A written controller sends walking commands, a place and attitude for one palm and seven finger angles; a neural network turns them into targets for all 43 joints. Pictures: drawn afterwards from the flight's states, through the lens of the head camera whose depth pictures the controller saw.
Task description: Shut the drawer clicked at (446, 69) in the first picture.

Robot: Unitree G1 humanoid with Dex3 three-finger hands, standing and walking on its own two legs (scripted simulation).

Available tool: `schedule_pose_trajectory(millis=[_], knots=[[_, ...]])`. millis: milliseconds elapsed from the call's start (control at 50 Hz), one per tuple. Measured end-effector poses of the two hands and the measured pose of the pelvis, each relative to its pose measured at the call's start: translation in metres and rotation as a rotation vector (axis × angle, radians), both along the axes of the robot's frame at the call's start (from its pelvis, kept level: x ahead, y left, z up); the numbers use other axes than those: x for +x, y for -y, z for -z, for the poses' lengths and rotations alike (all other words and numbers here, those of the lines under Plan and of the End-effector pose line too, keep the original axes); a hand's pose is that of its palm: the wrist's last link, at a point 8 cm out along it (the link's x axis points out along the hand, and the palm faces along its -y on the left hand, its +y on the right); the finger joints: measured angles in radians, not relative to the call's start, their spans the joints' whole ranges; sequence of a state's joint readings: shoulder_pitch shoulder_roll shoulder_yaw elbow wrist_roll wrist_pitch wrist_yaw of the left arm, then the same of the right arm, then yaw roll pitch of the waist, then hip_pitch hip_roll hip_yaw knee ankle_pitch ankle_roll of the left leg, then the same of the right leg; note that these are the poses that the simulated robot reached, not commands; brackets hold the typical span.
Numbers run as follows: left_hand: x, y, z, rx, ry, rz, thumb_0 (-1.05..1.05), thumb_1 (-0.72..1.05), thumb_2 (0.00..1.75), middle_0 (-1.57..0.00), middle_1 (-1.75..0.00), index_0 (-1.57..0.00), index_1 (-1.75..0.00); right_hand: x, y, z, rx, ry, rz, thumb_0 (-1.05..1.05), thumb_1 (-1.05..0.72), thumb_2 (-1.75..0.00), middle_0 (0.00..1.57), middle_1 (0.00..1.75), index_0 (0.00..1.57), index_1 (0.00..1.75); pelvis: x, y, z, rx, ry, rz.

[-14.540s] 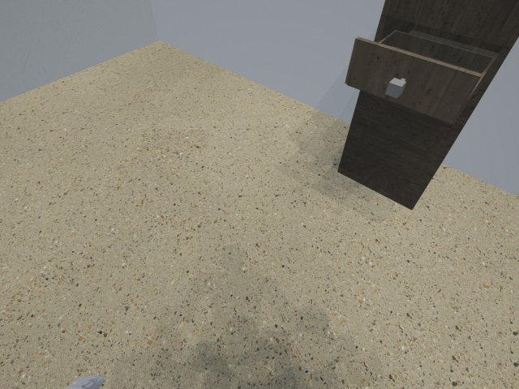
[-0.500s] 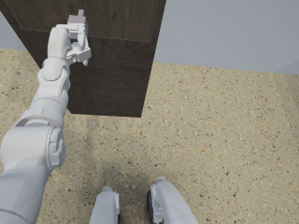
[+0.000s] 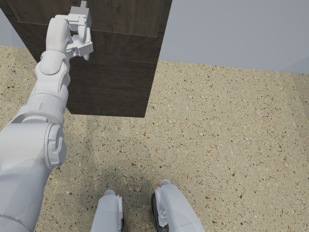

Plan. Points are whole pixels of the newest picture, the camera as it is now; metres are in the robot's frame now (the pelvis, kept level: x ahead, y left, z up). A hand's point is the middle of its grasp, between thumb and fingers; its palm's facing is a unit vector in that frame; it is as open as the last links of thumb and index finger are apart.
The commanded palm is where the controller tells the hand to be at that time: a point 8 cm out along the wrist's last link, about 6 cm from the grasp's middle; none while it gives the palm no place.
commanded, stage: pull the fist back off the drawer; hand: left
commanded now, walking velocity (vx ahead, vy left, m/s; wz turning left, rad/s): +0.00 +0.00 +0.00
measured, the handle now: (82, 14) +0.64 +0.10 +0.08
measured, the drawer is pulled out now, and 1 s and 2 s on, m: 0.00 0.00 0.00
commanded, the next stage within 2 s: draw the hand back to the body in 0.40 s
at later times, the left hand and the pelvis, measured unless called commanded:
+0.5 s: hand (93, 45) +0.55 +0.08 +0.08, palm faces -0.13 -0.99 -0.04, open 3.2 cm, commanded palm +0.53 +0.13 +0.09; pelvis +0.03 -0.01 +0.02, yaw -1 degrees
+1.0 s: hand (49, 72) +0.42 +0.14 +0.16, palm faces -0.14 -0.99 -0.03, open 3.3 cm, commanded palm +0.39 +0.19 +0.17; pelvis +0.07 -0.02 +0.08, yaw +0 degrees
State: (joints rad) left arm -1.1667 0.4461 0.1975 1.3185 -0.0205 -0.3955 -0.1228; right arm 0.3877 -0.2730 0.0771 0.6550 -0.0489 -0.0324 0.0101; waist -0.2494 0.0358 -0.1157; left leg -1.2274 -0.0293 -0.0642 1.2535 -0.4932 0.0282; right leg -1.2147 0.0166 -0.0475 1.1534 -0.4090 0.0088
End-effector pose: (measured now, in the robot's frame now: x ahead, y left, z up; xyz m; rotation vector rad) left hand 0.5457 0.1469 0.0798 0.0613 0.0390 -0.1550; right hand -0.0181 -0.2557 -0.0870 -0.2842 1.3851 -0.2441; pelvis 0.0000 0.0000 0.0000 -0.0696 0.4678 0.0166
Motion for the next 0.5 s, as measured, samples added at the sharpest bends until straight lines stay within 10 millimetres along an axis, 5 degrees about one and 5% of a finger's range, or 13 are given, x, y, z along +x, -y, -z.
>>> schedule_pose_trajectory(millis=[500], knots=[[-0.009, 0.012, 0.002, -0.023, 0.003, -0.023, 0.01, 0.87, 0.95, -1.4, -1.6, -1.4, -1.6, 0.06, 0.01, -0.002, 0.069, 0.053, 0.023, 0.01, -0.9, -0.9, 0.2, 0.3, 0.2, 0.3, 0.033, 0.011, -0.017, 0.026, 0.035, 0.028]])
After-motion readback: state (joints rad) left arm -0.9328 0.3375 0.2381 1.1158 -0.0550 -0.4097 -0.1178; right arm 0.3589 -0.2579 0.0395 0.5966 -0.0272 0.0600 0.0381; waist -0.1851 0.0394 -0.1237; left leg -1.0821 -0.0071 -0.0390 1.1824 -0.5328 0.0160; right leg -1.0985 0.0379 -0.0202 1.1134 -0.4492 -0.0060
